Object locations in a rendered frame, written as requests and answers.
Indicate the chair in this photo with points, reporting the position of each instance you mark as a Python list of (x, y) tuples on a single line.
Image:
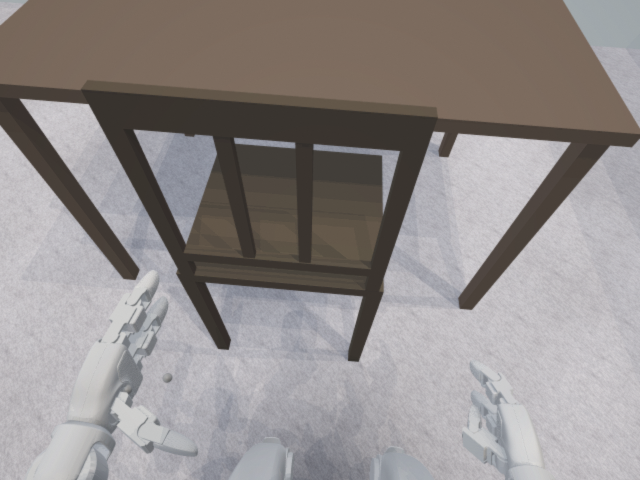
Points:
[(272, 217)]

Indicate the robot right hand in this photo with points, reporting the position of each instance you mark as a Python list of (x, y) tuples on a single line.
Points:
[(509, 424)]

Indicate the robot left hand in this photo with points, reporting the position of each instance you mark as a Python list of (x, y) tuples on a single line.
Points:
[(114, 361)]

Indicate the left robot thigh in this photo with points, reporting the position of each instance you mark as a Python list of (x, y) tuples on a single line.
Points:
[(265, 461)]

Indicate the table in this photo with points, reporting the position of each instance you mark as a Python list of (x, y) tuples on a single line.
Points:
[(504, 68)]

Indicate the robot left forearm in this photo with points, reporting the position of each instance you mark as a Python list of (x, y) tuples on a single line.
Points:
[(77, 451)]

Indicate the robot left shin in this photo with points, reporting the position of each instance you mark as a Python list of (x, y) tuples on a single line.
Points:
[(271, 440)]

